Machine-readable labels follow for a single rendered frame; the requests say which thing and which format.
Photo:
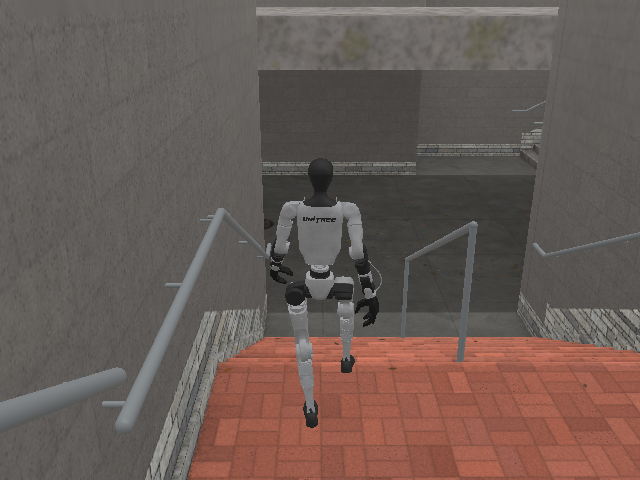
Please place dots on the left robot foot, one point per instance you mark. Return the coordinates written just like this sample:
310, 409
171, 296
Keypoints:
311, 418

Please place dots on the robot right upper arm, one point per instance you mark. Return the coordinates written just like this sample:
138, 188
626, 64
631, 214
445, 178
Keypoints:
351, 212

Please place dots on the right robot hand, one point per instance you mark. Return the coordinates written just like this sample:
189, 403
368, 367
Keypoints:
373, 309

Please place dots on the robot left forearm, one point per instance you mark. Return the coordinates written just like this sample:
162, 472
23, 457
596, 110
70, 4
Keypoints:
276, 259

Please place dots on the robot right forearm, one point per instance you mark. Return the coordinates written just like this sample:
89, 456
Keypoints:
365, 276

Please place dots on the robot torso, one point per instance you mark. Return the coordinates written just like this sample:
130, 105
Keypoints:
319, 235

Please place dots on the robot left upper arm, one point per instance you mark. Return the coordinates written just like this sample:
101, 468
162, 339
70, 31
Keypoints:
288, 212

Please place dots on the left robot hand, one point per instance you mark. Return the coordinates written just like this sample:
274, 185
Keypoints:
277, 278

